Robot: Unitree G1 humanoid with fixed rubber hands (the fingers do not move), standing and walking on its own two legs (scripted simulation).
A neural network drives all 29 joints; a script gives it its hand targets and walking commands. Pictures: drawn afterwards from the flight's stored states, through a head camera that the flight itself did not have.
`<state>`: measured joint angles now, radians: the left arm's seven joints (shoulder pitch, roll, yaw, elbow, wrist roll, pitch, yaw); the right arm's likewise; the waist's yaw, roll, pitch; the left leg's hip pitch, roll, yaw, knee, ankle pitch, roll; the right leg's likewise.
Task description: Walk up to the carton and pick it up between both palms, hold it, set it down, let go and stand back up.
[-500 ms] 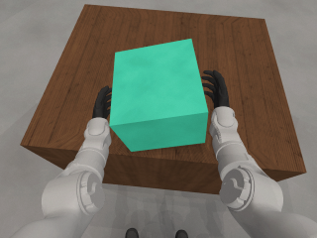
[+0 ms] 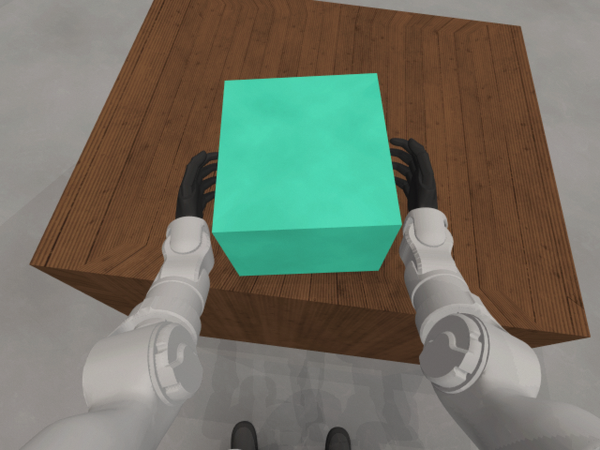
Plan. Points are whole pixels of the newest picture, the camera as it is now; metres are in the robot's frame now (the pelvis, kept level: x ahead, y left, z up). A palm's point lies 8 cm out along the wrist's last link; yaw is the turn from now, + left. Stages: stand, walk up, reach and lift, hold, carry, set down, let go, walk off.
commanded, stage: set down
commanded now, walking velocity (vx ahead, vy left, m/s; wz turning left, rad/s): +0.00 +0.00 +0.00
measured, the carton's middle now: (304, 179) +0.49 +0.01 -0.04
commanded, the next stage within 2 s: none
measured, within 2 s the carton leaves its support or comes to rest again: neither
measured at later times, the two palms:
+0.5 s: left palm (193, 209) +0.42 +0.17 -0.02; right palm (416, 211) +0.42 -0.15 -0.01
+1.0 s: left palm (194, 209) +0.42 +0.17 -0.02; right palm (417, 211) +0.42 -0.15 -0.01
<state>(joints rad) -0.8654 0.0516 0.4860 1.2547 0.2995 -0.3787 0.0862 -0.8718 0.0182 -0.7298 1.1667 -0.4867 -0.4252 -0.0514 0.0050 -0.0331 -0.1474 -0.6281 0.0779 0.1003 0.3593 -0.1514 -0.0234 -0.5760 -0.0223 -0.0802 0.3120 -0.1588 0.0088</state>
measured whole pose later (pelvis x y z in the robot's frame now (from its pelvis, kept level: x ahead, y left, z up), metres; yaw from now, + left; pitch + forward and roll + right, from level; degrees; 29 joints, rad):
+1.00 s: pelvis -0.01 +0.00 +0.00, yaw +0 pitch +25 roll -1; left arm -0.92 0.06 0.59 1.30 0.34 -0.45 0.06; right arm -0.88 0.04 -0.74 1.12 -0.53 -0.42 -0.06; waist -0.01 0.00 -0.10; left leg -0.66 0.07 0.10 0.37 -0.14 -0.02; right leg -0.62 -0.03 -0.08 0.35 -0.16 0.01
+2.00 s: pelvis -0.03 +0.01 -0.02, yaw -2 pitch +28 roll -2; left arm -1.11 0.28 0.06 1.57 -0.15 -0.38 0.06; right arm -1.05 -0.20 -0.10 1.47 0.15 -0.33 -0.08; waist -0.01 0.00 -0.25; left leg -0.85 0.10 0.08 0.58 -0.22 -0.01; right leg -0.79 -0.01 -0.06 0.50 -0.20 0.01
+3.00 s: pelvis -0.04 +0.00 +0.00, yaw +0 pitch +18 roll -2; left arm -0.98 0.33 -0.10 1.24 -0.30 -0.12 0.01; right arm -0.97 -0.40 0.18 1.30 0.53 -0.15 0.01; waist 0.03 0.00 -0.19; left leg -0.63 0.08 0.03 0.48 -0.17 -0.02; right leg -0.56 0.00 -0.04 0.40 -0.16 0.01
